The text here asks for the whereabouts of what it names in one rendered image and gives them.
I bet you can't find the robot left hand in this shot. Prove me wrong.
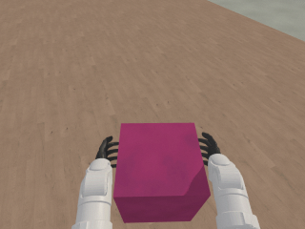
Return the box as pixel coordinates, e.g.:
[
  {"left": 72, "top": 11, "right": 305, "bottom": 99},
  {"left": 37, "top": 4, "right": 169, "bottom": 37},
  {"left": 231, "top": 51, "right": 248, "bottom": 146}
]
[{"left": 95, "top": 136, "right": 119, "bottom": 168}]

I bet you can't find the robot left forearm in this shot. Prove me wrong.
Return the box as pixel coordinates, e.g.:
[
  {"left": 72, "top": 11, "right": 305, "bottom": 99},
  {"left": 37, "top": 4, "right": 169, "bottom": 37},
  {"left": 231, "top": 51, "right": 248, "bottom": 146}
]
[{"left": 71, "top": 158, "right": 112, "bottom": 229}]

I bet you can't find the robot right forearm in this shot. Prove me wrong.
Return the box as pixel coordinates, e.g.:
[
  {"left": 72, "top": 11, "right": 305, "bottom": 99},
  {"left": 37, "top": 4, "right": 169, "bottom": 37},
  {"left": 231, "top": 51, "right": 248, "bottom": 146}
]
[{"left": 208, "top": 154, "right": 260, "bottom": 229}]

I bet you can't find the robot right hand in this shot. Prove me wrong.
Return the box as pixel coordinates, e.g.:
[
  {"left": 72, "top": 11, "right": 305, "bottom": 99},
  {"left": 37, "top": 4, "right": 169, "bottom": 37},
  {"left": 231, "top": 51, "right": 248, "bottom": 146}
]
[{"left": 198, "top": 132, "right": 221, "bottom": 166}]

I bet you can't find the carton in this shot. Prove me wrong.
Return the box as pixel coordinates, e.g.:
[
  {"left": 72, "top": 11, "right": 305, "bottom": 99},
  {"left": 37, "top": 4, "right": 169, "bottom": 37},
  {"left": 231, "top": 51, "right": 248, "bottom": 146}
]
[{"left": 113, "top": 122, "right": 211, "bottom": 223}]

